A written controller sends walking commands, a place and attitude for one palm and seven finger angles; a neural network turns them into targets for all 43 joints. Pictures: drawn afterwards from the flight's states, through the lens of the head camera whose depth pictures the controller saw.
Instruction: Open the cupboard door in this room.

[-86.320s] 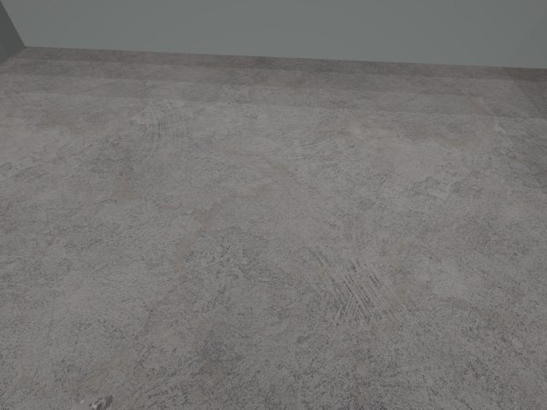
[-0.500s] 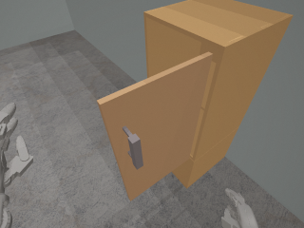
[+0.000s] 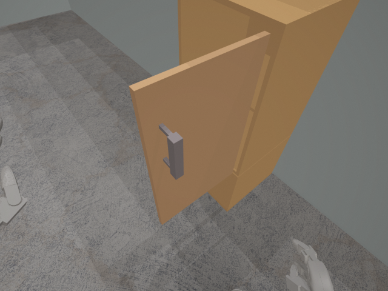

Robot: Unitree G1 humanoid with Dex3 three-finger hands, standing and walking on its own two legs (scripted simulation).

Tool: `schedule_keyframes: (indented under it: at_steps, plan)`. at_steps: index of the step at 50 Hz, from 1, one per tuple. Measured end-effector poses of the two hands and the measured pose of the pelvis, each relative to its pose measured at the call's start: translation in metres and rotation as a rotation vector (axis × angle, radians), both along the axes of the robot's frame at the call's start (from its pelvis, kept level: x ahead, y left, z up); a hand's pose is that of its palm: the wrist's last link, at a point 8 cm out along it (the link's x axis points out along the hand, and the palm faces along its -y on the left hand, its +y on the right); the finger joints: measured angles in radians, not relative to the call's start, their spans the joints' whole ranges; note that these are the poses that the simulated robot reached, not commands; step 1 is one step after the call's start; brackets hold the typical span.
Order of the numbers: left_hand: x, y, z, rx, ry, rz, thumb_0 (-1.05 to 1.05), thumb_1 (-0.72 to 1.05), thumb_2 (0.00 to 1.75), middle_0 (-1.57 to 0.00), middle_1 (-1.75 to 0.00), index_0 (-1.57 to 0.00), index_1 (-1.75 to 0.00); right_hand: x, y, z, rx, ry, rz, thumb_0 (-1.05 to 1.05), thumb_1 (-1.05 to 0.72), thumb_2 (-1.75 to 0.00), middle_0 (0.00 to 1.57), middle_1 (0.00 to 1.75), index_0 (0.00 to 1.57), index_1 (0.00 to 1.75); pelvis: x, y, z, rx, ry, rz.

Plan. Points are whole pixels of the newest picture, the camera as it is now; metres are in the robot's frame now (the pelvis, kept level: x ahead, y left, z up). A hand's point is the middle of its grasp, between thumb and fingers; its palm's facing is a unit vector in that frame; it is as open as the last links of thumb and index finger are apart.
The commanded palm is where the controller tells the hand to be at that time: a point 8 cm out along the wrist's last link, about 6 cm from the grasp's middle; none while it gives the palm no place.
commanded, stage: step back with the hand held close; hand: left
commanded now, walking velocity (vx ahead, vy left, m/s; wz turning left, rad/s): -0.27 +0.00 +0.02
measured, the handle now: (170, 151) +0.39 +0.09 +0.06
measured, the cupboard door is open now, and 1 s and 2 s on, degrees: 89 89 89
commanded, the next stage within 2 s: stop stepping back and stand still in 0.62 s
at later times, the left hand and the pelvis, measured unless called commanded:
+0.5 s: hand out of the picture +0.13 +0.28 +0.17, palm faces +0.39 -0.77 -0.50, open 7.4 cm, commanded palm +0.05 +0.32 +0.19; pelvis -0.08 +0.02 +0.00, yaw +2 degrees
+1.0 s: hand out of the picture -0.02 +0.26 +0.19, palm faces +0.43 -0.78 -0.45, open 7.4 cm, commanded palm -0.06 +0.29 +0.19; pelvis -0.21 +0.00 +0.01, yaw -2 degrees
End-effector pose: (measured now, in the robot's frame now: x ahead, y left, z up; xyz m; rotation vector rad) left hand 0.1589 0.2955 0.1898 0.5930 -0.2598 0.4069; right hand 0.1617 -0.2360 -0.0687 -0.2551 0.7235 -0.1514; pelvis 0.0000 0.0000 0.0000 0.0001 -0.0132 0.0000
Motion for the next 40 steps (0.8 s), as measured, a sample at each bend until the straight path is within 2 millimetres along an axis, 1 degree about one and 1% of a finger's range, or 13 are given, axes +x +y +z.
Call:
schedule_keyframes:
  at_steps: [5, 9, 13, 16, 19, 22, 25, 27, 29, 32, 35, 40]
  plan:
    - [-0.014, 0.004, -0.003, -0.01, -0.027, -0.006, 0.01, 0.88, 0.9, -0.21, -0.3, -0.21, -0.3, -0.022, 0.003, -0.004, -0.017, 0.018, 0.0, 0.01, -0.9, -0.9, 0.2, 0.3, 0.2, 0.3, -0.015, 0.005, -0.003, -0.012, 0.002, 0.006]
    - [-0.026, 0.01, 0.003, 0.026, -0.043, 0.008, 0.01, 0.88, 0.9, -0.21, -0.3, -0.21, -0.3, -0.037, 0.007, -0.006, -0.014, 0.024, -0.003, 0.01, -0.9, -0.9, 0.2, 0.3, 0.2, 0.3, -0.023, 0.005, -0.003, -0.026, -0.006, 0.037]
    - [-0.04, 0.012, 0.01, 0.058, -0.067, 0.039, 0.01, 0.88, 0.9, -0.21, -0.3, -0.21, -0.3, -0.042, 0.01, -0.009, 0.008, 0.024, 0.022, 0.01, -0.9, -0.9, 0.2, 0.3, 0.2, 0.3, -0.028, 0.0, -0.003, -0.02, 0.023, 0.033]
    - [-0.045, 0.007, 0.005, 0.015, -0.047, 0.027, 0.01, 0.88, 0.9, -0.21, -0.3, -0.21, -0.3, -0.044, 0.01, -0.009, 0.017, 0.03, 0.038, 0.01, -0.9, -0.9, 0.2, 0.3, 0.2, 0.3, -0.041, -0.001, 0.0, -0.028, 0.022, 0.023]
    - [-0.05, 0.001, 0.0, -0.012, -0.022, -0.026, 0.01, 0.88, 0.9, -0.21, -0.3, -0.21, -0.3, -0.048, 0.009, -0.006, 0.012, 0.02, 0.028, 0.01, -0.9, -0.9, 0.2, 0.3, 0.2, 0.3, -0.052, 0.003, 0.0, -0.032, 0.022, 0.028]
    - [-0.059, 0.006, -0.002, -0.01, -0.004, -0.064, 0.01, 0.88, 0.9, -0.21, -0.3, -0.21, -0.3, -0.053, 0.01, 0.001, -0.012, 0.011, 0.005, 0.01, -0.9, -0.9, 0.2, 0.3, 0.2, 0.3, -0.062, 0.01, 0.0, -0.036, 0.034, 0.033]
    - [-0.072, 0.02, -0.001, 0.015, 0.011, -0.064, 0.01, 0.88, 0.9, -0.22, -0.3, -0.21, -0.3, -0.062, 0.016, 0.01, -0.04, 0.003, 0.001, 0.01, -0.9, -0.9, 0.2, 0.3, 0.2, 0.3, -0.078, 0.016, 0.003, -0.021, 0.035, 0.032]
    - [-0.084, 0.028, 0.004, 0.024, 0.019, -0.049, 0.01, 0.88, 0.9, -0.22, -0.3, -0.21, -0.3, -0.069, 0.022, 0.017, -0.045, -0.013, 0.018, 0.01, -0.9, -0.9, 0.2, 0.3, 0.2, 0.3, -0.089, 0.018, 0.008, -0.035, 0.036, 0.031]
    - [-0.098, 0.031, 0.011, 0.015, 0.005, -0.036, 0.01, 0.88, 0.9, -0.22, -0.3, -0.21, -0.3, -0.079, 0.029, 0.024, -0.034, -0.028, 0.036, 0.01, -0.9, -0.9, 0.2, 0.3, 0.2, 0.3, -0.099, 0.019, 0.014, -0.052, 0.038, 0.025]
    - [-0.119, 0.03, 0.016, -0.021, -0.016, -0.027, 0.01, 0.88, 0.9, -0.21, -0.3, -0.21, -0.3, -0.096, 0.037, 0.029, -0.017, -0.039, 0.06, 0.01, -0.9, -0.9, 0.2, 0.3, 0.2, 0.3, -0.115, 0.019, 0.019, -0.069, 0.041, 0.006]
    - [-0.136, 0.026, 0.014, -0.063, -0.025, -0.027, 0.01, 0.88, 0.9, -0.21, -0.3, -0.21, -0.3, -0.115, 0.041, 0.031, -0.006, -0.044, 0.074, 0.01, -0.9, -0.9, 0.2, 0.3, 0.2, 0.3, -0.134, 0.017, 0.021, -0.075, 0.047, -0.003]
    - [-0.164, 0.013, 0.01, -0.076, -0.018, -0.037, 0.01, 0.89, 0.9, -0.21, -0.3, -0.21, -0.3, -0.149, 0.038, 0.026, 0.018, -0.054, 0.084, 0.01, -0.9, -0.9, 0.2, 0.3, 0.2, 0.3, -0.172, 0.004, 0.016, -0.057, 0.071, 0.004]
